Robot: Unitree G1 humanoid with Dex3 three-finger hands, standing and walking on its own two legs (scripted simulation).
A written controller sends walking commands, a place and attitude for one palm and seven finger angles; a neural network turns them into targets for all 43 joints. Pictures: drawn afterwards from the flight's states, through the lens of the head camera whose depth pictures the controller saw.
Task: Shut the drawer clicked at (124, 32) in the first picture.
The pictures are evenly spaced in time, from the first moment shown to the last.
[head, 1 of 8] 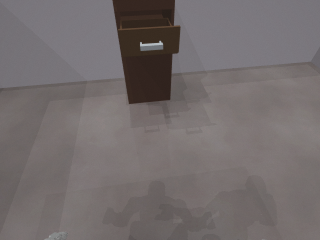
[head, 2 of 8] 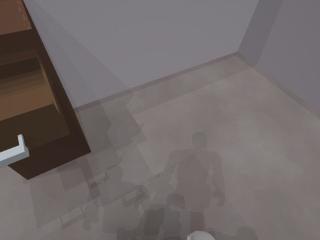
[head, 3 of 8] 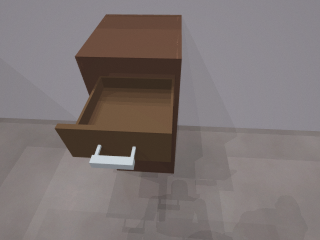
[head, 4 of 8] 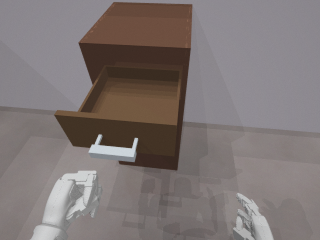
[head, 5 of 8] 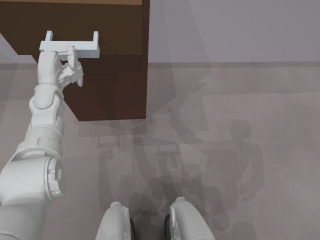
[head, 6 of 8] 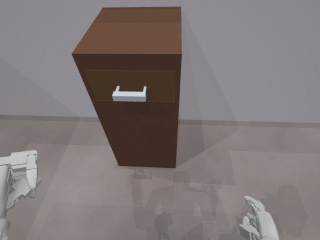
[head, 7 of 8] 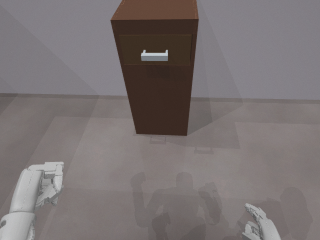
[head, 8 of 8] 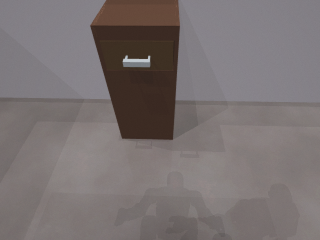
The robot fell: no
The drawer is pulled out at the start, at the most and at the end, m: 0.29 0.29 0.00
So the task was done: yes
